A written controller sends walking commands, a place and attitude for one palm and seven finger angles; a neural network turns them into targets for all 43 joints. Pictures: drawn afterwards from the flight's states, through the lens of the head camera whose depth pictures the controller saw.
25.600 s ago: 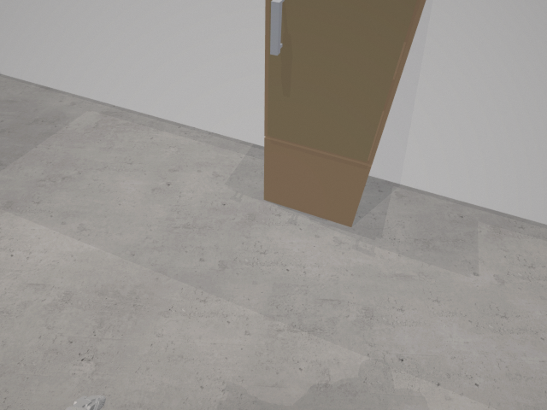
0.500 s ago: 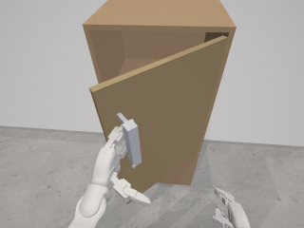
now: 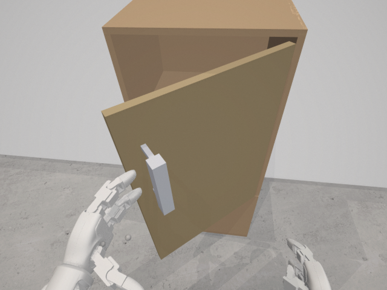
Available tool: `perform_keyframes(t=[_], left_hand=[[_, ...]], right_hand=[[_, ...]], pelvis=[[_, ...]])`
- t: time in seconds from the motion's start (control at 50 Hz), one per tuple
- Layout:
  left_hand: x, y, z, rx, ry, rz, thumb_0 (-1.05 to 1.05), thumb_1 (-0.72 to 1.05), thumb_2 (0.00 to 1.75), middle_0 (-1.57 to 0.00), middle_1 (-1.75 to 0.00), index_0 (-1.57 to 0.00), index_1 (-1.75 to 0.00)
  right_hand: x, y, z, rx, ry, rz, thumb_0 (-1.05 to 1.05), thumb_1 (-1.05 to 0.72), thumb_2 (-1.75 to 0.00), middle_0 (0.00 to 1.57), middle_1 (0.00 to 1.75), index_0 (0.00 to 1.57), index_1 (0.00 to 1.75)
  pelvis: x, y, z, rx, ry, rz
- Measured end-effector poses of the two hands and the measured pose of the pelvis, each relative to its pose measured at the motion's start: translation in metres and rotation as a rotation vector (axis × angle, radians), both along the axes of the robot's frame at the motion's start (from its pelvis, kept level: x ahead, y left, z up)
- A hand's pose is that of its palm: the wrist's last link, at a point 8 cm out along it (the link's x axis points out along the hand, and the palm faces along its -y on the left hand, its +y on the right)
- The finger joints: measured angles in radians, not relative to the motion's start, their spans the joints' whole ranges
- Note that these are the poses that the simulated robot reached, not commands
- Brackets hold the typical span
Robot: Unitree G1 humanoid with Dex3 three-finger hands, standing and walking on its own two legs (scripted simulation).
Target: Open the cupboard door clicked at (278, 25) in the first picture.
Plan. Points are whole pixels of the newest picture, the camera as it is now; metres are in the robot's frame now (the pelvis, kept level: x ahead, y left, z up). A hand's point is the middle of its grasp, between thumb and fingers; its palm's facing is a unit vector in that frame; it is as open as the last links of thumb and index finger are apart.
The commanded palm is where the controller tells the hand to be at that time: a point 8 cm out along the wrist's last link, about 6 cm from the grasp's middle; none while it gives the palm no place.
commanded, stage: slide the hand sideways off the handle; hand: left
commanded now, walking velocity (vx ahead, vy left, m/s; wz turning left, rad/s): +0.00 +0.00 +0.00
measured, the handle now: (156, 179) +0.30 +0.09 +0.11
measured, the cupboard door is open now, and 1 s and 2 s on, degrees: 42 42 42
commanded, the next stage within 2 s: draw the hand back to the body in 0.14 s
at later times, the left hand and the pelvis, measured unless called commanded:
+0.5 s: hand (86, 244) +0.17 +0.18 +0.12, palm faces -0.07 -1.00 -0.05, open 16.3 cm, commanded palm +0.14 +0.24 +0.13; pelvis -0.01 +0.03 +0.00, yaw +0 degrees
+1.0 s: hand (42, 231) +0.18 +0.24 +0.14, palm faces +0.25 -0.92 -0.30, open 14.3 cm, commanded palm +0.13 +0.29 +0.17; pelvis -0.01 +0.04 +0.02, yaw -1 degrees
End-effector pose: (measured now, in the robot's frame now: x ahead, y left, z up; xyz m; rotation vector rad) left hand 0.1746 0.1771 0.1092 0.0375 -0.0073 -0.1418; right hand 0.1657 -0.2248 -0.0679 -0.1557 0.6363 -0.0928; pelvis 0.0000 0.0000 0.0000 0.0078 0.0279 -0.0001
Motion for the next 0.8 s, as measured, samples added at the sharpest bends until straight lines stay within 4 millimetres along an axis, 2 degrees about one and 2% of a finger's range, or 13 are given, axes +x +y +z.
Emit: perform_keyframes(t=[0.06,0.18,0.34,0.58,0.76,0.8], left_hand=[[-0.004,0.007,-0.001,0.000,0.005,0.014,-0.01,-0.50,0.30,-0.23,-0.34,-0.23,-0.33],[-0.016,0.035,-0.002,0.006,0.009,0.097,-0.01,-0.50,0.30,-0.19,-0.32,-0.19,-0.32],[-0.022,0.035,0.001,-0.013,-0.024,0.035,-0.01,-0.50,0.30,-0.16,-0.30,-0.16,-0.30],[-0.026,0.065,0.019,0.011,-0.034,0.070,-0.01,-0.50,0.30,-0.15,-0.30,-0.16,-0.30],[-0.035,0.081,0.029,0.027,-0.034,0.089,-0.01,-0.47,0.31,-0.15,-0.30,-0.16,-0.30],[-0.035,0.086,0.034,0.102,-0.043,0.151,-0.01,-0.43,0.33,-0.15,-0.30,-0.16,-0.30]], right_hand=[[-0.002,-0.001,0.000,0.002,-0.004,-0.013,0.01,-0.90,-0.90,0.20,0.30,0.20,0.30],[-0.003,0.000,0.001,-0.012,-0.015,-0.011,0.01,-0.90,-0.90,0.20,0.30,0.20,0.30],[-0.003,0.013,0.005,-0.031,-0.054,0.008,0.01,-0.90,-0.90,0.20,0.30,0.20,0.30],[-0.004,0.043,0.016,-0.002,-0.100,0.029,0.01,-0.90,-0.90,0.20,0.30,0.20,0.30],[-0.002,0.049,0.024,-0.022,-0.120,0.053,0.01,-0.90,-0.90,0.20,0.30,0.20,0.30],[-0.002,0.049,0.026,-0.040,-0.114,0.052,0.01,-0.90,-0.90,0.20,0.30,0.20,0.30]], pelvis=[[0.000,0.000,0.000,0.001,0.001,-0.002],[-0.002,0.004,-0.001,-0.007,0.003,0.006],[-0.010,0.016,-0.003,-0.019,0.003,0.013],[-0.015,0.029,0.002,-0.029,-0.025,0.007],[-0.019,0.035,0.006,-0.035,-0.047,0.017],[-0.020,0.035,0.009,-0.036,-0.059,0.012]])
